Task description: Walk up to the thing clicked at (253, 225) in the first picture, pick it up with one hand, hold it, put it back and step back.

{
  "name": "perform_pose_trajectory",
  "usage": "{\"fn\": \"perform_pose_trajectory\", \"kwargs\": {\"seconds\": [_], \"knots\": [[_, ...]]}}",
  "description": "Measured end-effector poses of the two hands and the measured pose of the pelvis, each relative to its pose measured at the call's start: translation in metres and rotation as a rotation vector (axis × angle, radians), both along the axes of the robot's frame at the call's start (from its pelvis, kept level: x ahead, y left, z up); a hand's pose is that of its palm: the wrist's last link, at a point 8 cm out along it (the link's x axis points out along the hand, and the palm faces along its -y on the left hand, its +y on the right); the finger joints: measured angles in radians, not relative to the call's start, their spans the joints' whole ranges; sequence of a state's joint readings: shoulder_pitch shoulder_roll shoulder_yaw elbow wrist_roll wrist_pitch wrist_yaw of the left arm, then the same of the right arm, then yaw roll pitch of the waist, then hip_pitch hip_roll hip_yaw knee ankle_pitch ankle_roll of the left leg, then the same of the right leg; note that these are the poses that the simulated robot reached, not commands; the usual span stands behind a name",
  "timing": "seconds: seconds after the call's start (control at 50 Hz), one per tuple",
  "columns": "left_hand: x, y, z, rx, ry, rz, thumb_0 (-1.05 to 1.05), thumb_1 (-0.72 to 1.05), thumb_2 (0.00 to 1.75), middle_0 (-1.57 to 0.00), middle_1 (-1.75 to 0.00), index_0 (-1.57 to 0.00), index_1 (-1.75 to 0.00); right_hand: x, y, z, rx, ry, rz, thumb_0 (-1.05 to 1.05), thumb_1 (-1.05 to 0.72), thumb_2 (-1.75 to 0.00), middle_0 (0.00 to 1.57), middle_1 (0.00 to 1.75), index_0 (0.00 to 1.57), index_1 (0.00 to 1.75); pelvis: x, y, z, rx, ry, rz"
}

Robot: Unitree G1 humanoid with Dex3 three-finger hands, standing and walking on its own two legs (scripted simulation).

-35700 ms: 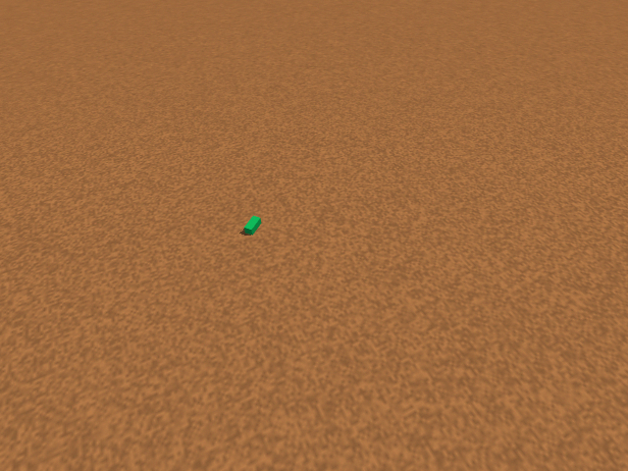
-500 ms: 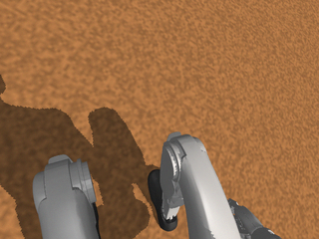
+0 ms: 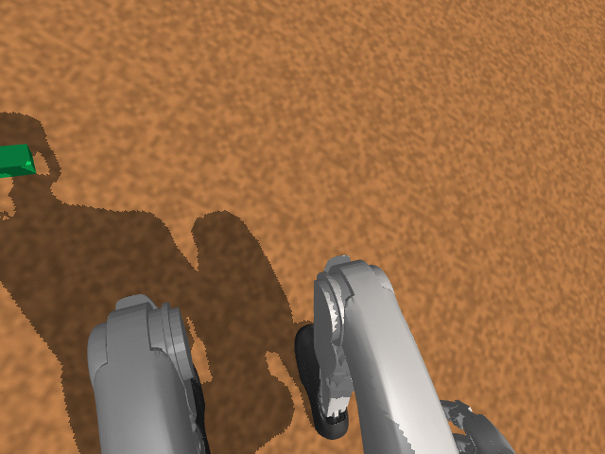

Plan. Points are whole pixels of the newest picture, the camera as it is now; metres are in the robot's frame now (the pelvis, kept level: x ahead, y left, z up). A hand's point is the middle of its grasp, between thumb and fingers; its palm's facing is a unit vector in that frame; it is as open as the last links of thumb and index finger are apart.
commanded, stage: go down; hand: left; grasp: from above
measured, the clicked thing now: (1, 162) +0.57 +0.41 -0.32
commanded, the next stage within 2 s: none
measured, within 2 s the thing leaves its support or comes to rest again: rests again in 0.02 s
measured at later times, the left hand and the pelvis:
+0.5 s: hand out of the picture +0.43 +0.40 +0.03, palm faces -0.44 -0.08 -0.89, open 11.7 cm; pelvis +0.00 +0.00 +0.09, yaw +4 degrees
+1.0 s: hand out of the picture +0.44 +0.41 +0.09, palm faces -0.42 -0.08 -0.90, open 13.2 cm; pelvis +0.00 +0.01 +0.15, yaw +4 degrees
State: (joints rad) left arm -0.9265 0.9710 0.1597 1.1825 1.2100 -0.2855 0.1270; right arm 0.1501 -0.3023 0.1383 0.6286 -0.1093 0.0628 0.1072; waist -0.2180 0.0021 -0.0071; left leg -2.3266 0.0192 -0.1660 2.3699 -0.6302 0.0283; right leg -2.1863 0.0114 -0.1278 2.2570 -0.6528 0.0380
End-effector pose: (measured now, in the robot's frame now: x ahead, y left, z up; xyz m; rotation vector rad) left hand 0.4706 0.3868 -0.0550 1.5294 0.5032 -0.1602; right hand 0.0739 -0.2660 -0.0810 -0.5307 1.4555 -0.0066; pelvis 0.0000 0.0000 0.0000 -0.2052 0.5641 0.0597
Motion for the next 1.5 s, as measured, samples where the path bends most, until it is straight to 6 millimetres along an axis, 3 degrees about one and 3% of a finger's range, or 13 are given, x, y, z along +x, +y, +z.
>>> {"fn": "perform_pose_trajectory", "kwargs": {"seconds": [0.14, 0.34, 0.52, 1.0, 1.5], "knots": [[-0.009, 0.002, 0.041, 0.006, -0.002, 0.011, 0.00, 0.17, 0.43, -0.67, -0.47, -0.68, -0.46, 0.002, 0.000, 0.014, 0.011, -0.012, -0.045, 0.01, -0.91, -0.89, 0.20, 0.30, 0.21, 0.30, -0.001, -0.001, 0.022, 0.019, 0.018, 0.010], [-0.026, 0.006, 0.110, -0.029, 0.032, 0.002, 0.00, -0.01, 0.56, -0.52, -0.60, -0.53, -0.59, 0.021, 0.005, 0.052, 0.018, -0.091, -0.060, 0.01, -0.91, -0.89, 0.20, 0.30, 0.21, 0.30, -0.002, 0.000, 0.068, 0.043, 0.030, 0.023], [-0.032, 0.014, 0.150, -0.031, 0.035, -0.006, 0.00, -0.12, 0.65, -0.41, -0.73, -0.41, -0.71, 0.031, 0.007, 0.081, 0.012, -0.138, -0.046, 0.01, -0.91, -0.89, 0.20, 0.30, 0.21, 0.30, -0.001, 0.001, 0.096, 0.050, 0.024, 0.033], [-0.031, 0.021, 0.206, -0.028, 0.015, 0.007, 0.00, -0.36, 0.85, -0.23, -0.89, -0.23, -0.88, 0.008, 0.012, 0.134, -0.003, -0.098, -0.105, 0.01, -0.91, -0.89, 0.20, 0.30, 0.21, 0.30, 0.002, 0.006, 0.149, 0.047, 0.009, 0.046], [-0.032, 0.029, 0.229, -0.019, 0.015, 0.015, 0.00, -0.43, 0.90, -0.19, -0.94, -0.18, -0.94, 0.018, 0.020, 0.161, 0.002, -0.114, -0.097, 0.01, -0.92, -0.90, 0.20, 0.30, 0.21, 0.30, 0.006, 0.011, 0.176, 0.041, 0.002, 0.054]]}}
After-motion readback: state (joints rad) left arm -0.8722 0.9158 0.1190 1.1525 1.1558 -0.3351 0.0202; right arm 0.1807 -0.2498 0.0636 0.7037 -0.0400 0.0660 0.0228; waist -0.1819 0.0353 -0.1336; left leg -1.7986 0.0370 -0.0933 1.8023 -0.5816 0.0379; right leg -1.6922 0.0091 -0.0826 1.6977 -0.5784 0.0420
